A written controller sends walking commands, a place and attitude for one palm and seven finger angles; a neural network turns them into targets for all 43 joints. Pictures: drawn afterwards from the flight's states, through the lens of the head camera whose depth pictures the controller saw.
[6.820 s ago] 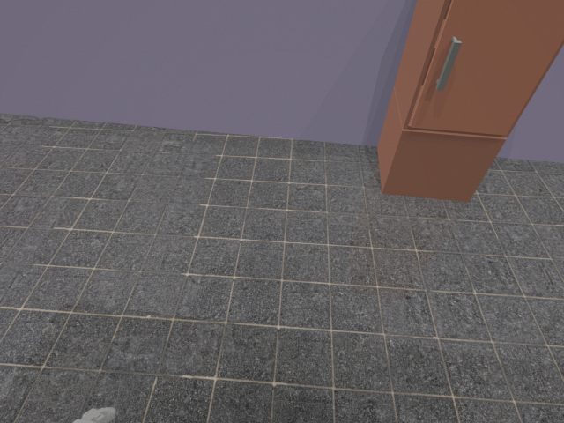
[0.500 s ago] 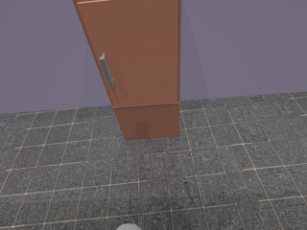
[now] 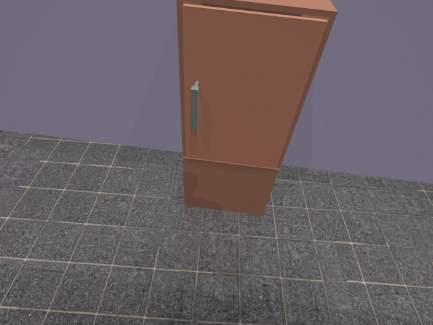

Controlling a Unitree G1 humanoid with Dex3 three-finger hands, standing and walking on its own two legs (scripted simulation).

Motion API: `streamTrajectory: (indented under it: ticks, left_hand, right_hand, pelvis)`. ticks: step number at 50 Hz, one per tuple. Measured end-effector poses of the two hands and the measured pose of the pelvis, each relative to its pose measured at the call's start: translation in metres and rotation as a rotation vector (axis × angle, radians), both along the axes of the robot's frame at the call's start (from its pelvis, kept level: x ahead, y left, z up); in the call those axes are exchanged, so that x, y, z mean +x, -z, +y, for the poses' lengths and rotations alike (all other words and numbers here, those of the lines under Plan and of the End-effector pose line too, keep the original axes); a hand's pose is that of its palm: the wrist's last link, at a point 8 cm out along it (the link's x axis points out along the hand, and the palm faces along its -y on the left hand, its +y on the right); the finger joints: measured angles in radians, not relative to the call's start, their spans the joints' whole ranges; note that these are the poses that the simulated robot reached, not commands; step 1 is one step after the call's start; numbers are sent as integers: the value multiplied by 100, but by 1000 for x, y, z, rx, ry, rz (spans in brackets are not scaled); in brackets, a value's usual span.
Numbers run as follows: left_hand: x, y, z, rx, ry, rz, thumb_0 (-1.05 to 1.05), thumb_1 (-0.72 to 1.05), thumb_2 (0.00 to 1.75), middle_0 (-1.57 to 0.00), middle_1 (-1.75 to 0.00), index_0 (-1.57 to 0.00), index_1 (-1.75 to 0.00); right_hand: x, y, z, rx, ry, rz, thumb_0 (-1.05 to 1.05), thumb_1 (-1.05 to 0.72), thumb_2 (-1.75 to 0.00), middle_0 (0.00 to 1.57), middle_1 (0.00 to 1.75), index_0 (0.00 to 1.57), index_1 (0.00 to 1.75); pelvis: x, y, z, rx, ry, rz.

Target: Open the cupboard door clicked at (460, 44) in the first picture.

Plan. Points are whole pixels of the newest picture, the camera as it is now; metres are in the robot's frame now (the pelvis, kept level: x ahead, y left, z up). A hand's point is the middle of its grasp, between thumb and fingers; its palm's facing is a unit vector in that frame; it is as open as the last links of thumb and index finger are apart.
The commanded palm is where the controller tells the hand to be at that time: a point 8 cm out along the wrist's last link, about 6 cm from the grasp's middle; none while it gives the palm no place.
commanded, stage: take the last steps up to it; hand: left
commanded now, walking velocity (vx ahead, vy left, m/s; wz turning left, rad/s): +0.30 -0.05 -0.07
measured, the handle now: (195, 106) +0.80 +0.14 -0.07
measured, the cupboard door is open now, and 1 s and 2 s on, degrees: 0 0 0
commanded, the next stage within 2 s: come to a stop and stand still in 0.48 s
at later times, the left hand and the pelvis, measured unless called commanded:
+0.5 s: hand (172, 264) +0.29 +0.13 -0.17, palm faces +0.02 -0.98 -0.21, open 7.2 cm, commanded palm none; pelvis +0.20 -0.05 -0.01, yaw -1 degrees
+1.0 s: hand (167, 269) +0.28 +0.14 -0.19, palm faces +0.03 -0.97 -0.23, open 7.3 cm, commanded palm none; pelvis +0.25 -0.05 -0.02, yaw -4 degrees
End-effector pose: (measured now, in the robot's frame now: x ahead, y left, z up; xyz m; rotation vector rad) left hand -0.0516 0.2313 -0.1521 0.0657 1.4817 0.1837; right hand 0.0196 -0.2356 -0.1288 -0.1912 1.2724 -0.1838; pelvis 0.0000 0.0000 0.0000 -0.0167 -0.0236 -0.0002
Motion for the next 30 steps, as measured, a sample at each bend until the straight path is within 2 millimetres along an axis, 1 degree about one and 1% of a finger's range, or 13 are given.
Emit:
streamTrajectory:
  ticks: [5, 8, 10, 12, 14, 16, 17, 19, 21, 24, 26, 28, 30]
  left_hand:
    - [82, 2, 3, 8, 40, -106, 0, 91, 90, -20, -30, -20, -30]
    - [136, 2, -1, 11, 80, -155, 0, 91, 90, -20, -30, -20, -30]
    - [174, 3, -7, 12, 114, -186, 0, 91, 90, -20, -30, -20, -30]
    - [215, 3, -16, 13, 149, -220, 0, 91, 90, -20, -30, -20, -30]
    - [256, 4, -26, 16, 183, -262, 0, 91, 90, -20, -30, -20, -30]
    - [293, 6, -38, 23, 205, -314, 0, 91, 90, -20, -30, -20, -30]
    - [308, 6, -43, 29, 208, -341, 0, 91, 90, -20, -30, -20, -30]
    - [328, 3, -52, 34, 201, -379, 0, 91, 90, -20, -30, -20, -30]
    - [334, -2, -57, 38, 175, -379, 0, 91, 90, -20, -30, -20, -30]
    - [331, -9, -60, 50, 140, -331, -1, 92, 90, -20, -30, -20, -30]
    - [330, -14, -54, 82, 119, -305, -2, 94, 90, -20, -30, -21, -30]
    - [327, -17, -49, 93, 119, -265, -2, 95, 90, -20, -30, -21, -30]
    - [324, -17, -47, 91, 112, -226, -2, 95, 90, -20, -30, -20, -30]
  right_hand:
    - [-32, 7, 14, 26, 64, 153, 0, -93, -90, 20, 30, 20, 29]
    - [-47, 11, 22, 52, 110, 238, 0, -92, -90, 20, 30, 20, 29]
    - [-53, 13, 27, 71, 140, 292, 1, -92, -90, 20, 30, 20, 29]
    - [-56, 16, 31, 92, 168, 344, 1, -91, -90, 20, 30, 20, 29]
    - [-55, 19, 32, 112, 192, 396, 1, -91, -90, 20, 30, 20, 29]
    - [-48, 24, 28, 131, 212, 442, 1, -91, -90, 20, 30, 20, 29]
    - [-41, 27, 25, 140, 218, 459, 1, -91, -90, 20, 30, 20, 29]
    - [-18, 31, 15, 146, 220, 453, 1, -91, -90, 20, 30, 20, 29]
    - [19, 32, 2, 139, 205, 400, 1, -91, -90, 20, 30, 20, 29]
    - [88, 32, -19, 115, 159, 269, 1, -91, -90, 20, 30, 20, 29]
    - [137, 30, -29, 103, 128, 173, 1, -91, -90, 20, 30, 20, 29]
    - [182, 28, -35, 95, 101, 87, 1, -91, -90, 20, 30, 20, 29]
    - [221, 24, -40, 80, 77, 23, 1, -92, -90, 20, 30, 20, 29]
  pelvis:
    - [31, 3, 2, 14, 6, 4]
    - [53, 7, -1, 20, 12, 9]
    - [69, 10, -5, 23, 15, 13]
    - [87, 14, -10, 24, 16, 18]
    - [106, 19, -17, 21, 20, 20]
    - [128, 27, -27, 21, 25, 18]
    - [139, 30, -31, 19, 29, 14]
    - [155, 30, -39, 16, 25, 6]
    - [169, 24, -45, 17, 21, -4]
    - [190, 14, -49, 17, 19, -2]
    - [202, 9, -51, 16, 15, 4]
    - [214, 6, -52, 16, 14, 10]
    - [226, 4, -51, 14, 14, 13]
